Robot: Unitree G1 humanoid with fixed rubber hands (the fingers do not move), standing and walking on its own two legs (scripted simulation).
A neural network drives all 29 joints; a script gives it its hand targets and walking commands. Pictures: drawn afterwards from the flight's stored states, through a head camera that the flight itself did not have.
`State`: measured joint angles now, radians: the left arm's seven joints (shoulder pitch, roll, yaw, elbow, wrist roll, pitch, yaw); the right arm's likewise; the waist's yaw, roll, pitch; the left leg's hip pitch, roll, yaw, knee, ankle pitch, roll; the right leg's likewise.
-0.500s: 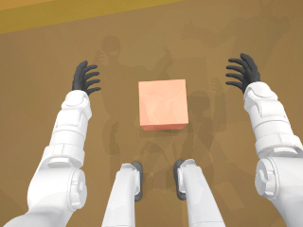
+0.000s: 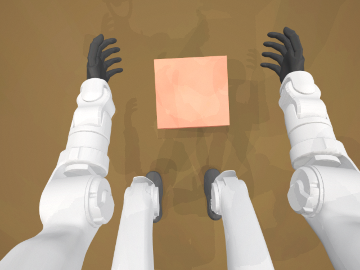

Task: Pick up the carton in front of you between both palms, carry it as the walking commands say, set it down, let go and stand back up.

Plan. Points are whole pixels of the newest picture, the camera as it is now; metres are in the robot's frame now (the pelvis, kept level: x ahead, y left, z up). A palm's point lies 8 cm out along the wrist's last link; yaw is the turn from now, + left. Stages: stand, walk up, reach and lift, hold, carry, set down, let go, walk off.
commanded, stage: reach and lift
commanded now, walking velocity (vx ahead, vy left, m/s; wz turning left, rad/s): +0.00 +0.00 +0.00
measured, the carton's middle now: (190, 98) +0.48 -0.04 -0.46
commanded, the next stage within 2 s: none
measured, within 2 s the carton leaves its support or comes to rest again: leaves its support in 1.46 s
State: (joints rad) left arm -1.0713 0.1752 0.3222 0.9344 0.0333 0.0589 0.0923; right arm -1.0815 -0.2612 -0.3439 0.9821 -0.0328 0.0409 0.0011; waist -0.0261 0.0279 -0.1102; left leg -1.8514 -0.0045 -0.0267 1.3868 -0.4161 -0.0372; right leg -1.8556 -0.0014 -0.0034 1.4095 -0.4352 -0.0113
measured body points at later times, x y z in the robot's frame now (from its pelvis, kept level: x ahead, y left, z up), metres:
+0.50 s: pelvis -0.05 +0.01 -0.19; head +0.32 -0.02 +0.06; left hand +0.50 +0.15 -0.37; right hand +0.49 -0.23 -0.37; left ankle +0.08 +0.13 -0.55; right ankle +0.07 -0.11 -0.55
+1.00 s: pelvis -0.05 +0.01 -0.21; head +0.32 -0.03 +0.04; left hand +0.50 +0.14 -0.39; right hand +0.49 -0.20 -0.40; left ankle +0.08 +0.13 -0.55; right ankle +0.07 -0.11 -0.55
